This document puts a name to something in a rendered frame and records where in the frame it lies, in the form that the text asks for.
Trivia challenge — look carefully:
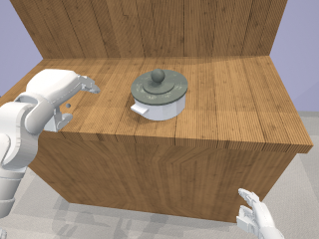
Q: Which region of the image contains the pot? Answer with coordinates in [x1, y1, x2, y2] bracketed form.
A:
[131, 94, 186, 120]

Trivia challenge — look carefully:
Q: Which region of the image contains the table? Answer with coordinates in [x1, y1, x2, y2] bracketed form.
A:
[0, 0, 314, 224]

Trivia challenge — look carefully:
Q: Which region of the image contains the left robot hand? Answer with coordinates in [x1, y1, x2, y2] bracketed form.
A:
[26, 69, 101, 132]

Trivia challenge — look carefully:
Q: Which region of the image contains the lid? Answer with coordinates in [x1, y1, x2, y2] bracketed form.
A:
[131, 69, 188, 107]

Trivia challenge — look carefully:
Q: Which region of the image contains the right robot forearm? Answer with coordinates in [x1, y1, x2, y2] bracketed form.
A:
[258, 226, 285, 239]

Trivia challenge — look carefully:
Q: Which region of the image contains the left robot forearm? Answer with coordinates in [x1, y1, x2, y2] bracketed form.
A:
[0, 92, 55, 219]

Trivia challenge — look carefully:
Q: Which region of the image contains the right robot hand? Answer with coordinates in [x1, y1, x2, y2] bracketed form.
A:
[236, 188, 276, 237]

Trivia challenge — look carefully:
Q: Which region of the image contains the knob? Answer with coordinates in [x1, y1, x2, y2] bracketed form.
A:
[151, 69, 165, 83]

